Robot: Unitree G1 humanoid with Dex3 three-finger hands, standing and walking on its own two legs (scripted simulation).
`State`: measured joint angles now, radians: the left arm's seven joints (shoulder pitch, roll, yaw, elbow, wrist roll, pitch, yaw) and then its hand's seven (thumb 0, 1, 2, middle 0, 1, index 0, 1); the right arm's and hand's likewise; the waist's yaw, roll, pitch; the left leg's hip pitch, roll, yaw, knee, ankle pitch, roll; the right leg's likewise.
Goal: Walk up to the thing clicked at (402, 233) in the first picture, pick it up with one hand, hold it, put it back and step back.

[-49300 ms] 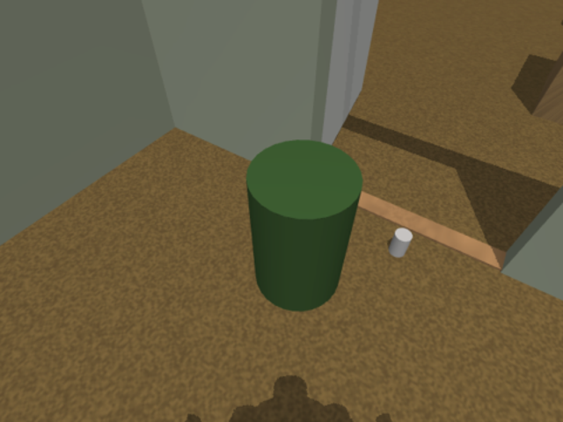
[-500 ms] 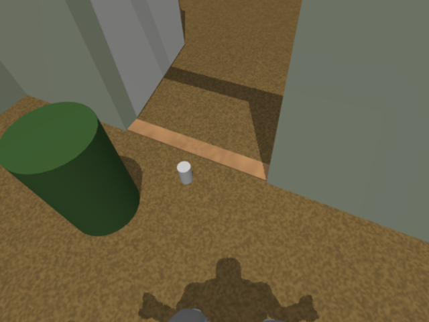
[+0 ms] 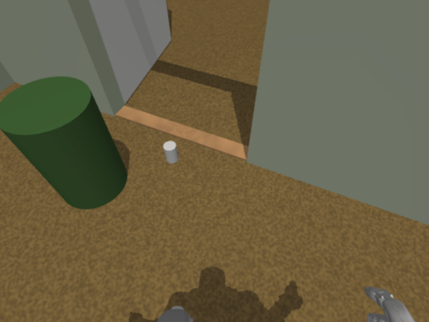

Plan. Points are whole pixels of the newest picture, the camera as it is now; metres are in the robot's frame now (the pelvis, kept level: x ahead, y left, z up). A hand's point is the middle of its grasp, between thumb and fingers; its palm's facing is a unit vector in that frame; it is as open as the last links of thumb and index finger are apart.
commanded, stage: step back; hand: left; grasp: from above
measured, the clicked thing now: (171, 152) +1.06 +0.28 -0.69
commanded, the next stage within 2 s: stand in 0.88 s
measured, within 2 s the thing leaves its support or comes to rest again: neither
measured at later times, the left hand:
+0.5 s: hand out of the picture +0.06 +0.28 -0.13, palm faces +0.05 -0.92 -0.39, open 7.4 cm
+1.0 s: hand out of the picture +0.08 +0.28 -0.14, palm faces +0.13 -0.93 -0.35, open 7.4 cm
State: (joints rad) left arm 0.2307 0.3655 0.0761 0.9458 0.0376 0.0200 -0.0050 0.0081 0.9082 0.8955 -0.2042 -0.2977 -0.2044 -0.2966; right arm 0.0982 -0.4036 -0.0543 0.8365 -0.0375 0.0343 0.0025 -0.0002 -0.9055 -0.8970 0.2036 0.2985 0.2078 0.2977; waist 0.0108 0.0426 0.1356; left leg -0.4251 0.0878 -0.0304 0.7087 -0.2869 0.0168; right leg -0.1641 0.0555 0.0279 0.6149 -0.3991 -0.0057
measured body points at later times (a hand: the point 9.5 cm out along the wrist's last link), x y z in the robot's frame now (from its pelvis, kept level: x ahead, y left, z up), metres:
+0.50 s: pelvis -0.01 +0.00 +0.01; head +0.01 +0.00 +0.46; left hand +0.06 +0.33 -0.10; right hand +0.05 -0.31 -0.11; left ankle -0.01 +0.13 -0.72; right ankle +0.03 -0.13 -0.69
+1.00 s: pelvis +0.03 +0.00 +0.02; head +0.05 +0.02 +0.46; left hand +0.08 +0.32 -0.11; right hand +0.12 -0.29 -0.11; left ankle +0.01 +0.13 -0.72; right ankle +0.07 -0.13 -0.72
